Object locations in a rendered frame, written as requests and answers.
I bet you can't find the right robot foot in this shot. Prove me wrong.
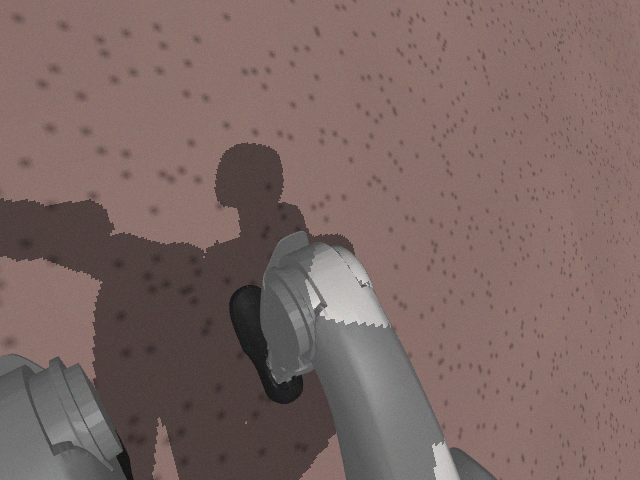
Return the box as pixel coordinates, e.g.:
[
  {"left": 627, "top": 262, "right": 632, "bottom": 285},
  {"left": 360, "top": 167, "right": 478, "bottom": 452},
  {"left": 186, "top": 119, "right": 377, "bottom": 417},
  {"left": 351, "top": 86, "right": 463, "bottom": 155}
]
[{"left": 229, "top": 285, "right": 303, "bottom": 404}]

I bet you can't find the right robot hand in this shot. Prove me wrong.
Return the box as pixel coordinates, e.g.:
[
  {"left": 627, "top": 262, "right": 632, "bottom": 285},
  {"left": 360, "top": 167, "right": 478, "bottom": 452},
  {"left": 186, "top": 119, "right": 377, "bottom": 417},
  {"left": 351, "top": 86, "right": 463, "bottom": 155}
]
[{"left": 449, "top": 447, "right": 497, "bottom": 480}]

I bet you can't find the left robot foot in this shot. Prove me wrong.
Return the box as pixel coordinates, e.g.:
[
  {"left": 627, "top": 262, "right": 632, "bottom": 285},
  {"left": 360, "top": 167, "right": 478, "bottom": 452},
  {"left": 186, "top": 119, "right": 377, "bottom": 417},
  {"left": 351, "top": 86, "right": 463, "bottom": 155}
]
[{"left": 114, "top": 428, "right": 134, "bottom": 480}]

